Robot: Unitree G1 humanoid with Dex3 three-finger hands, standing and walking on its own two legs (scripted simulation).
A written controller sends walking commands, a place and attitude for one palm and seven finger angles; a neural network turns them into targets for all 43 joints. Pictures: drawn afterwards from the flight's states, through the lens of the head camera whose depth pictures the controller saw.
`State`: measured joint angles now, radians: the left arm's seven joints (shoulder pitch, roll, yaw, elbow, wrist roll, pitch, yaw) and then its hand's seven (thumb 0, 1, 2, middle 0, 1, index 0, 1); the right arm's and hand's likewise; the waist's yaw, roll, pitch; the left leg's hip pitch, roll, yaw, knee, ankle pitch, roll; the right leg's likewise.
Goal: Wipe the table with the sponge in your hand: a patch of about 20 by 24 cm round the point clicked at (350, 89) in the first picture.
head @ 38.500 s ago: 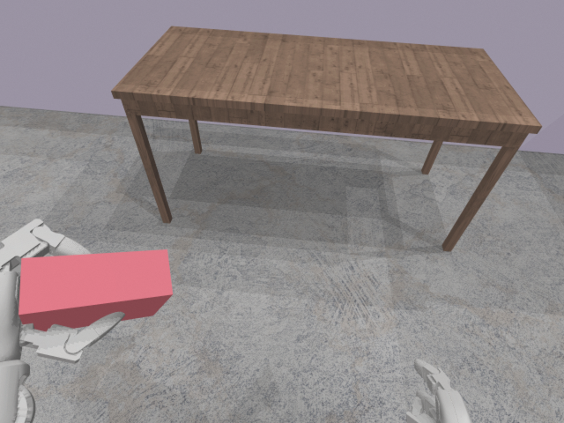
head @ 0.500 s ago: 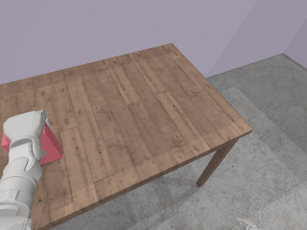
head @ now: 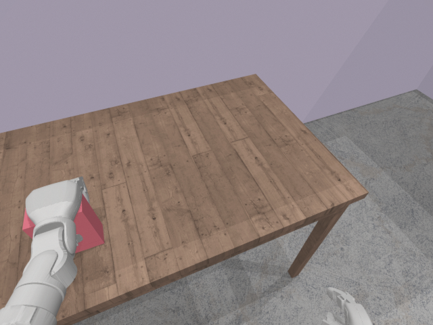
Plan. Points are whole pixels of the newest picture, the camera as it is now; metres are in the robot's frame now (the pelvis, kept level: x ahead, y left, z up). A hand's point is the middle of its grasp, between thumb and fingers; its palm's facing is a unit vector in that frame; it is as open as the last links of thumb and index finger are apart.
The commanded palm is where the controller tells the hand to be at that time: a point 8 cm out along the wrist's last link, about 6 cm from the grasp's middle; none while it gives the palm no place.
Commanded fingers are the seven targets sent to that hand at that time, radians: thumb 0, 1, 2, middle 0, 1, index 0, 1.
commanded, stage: wipe back along the first lane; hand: left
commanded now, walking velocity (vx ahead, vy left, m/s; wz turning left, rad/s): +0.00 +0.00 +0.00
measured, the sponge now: (72, 232) +0.29 +0.34 -0.04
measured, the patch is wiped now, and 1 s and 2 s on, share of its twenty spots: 0.95 0.95 0.95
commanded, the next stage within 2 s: lift the sponge slowly off the table in 0.76 s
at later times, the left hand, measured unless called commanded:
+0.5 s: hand (70, 237) +0.26 +0.31 +0.01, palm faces -0.04 -0.04 -1.00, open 9.5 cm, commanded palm +0.21 +0.28 +0.04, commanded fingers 0.00 0.10 1.30 -1.20 -1.60 -1.20 -1.60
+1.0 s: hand (73, 259) +0.22 +0.28 +0.01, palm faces -0.04 -0.08 -1.00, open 9.5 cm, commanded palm +0.18 +0.27 +0.06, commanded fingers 0.00 0.10 1.30 -1.20 -1.60 -1.20 -1.60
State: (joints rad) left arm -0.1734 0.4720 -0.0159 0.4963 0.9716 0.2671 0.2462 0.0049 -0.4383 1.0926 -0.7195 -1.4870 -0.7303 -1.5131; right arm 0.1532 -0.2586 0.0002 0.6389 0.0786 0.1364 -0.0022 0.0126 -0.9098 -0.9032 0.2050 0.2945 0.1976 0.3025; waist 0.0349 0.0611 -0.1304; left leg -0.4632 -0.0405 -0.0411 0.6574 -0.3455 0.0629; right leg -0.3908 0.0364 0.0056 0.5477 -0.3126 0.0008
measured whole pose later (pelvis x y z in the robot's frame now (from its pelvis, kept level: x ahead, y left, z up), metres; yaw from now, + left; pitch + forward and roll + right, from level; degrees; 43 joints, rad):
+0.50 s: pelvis +0.01 +0.00 +0.00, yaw +0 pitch +7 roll -2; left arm 0.06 0.42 -0.05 0.25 0.97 0.31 0.26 0.02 -0.43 1.08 -0.72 -1.49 -0.73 -1.52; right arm 0.12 -0.26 0.00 0.63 0.07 0.11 0.01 0.01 -0.91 -0.90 0.20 0.29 0.20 0.30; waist 0.06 0.08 -0.13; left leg -0.40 -0.04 -0.03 0.63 -0.35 0.06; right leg -0.33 0.04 0.01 0.53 -0.32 0.00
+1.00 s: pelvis +0.00 -0.02 +0.00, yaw +0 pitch +4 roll -2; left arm 0.16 0.39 -0.07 0.15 0.96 0.35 0.26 0.02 -0.44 1.08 -0.71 -1.49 -0.76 -1.48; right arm 0.09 -0.25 0.01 0.63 0.07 0.12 -0.02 0.01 -0.91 -0.90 0.20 0.29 0.20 0.30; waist 0.08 0.07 -0.11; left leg -0.34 -0.03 -0.03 0.61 -0.33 0.04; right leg -0.29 0.04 0.02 0.54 -0.32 -0.01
